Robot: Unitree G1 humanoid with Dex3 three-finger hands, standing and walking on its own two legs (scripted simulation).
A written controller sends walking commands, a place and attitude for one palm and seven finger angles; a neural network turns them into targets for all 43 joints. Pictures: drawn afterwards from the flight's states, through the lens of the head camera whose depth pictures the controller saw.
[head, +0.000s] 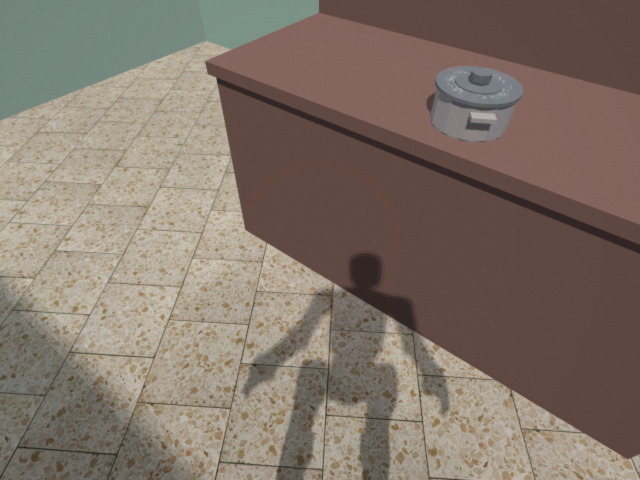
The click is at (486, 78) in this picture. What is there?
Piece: lid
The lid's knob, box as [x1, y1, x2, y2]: [470, 67, 492, 83]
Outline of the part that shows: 472,69 470,75 471,80 480,83 490,81 492,71 481,67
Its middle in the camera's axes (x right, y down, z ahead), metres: +0.36 -0.36 +0.86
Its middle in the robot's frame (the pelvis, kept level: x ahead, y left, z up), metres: +0.91 -0.31 +0.10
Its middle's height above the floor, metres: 0.88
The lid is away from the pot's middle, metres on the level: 0.00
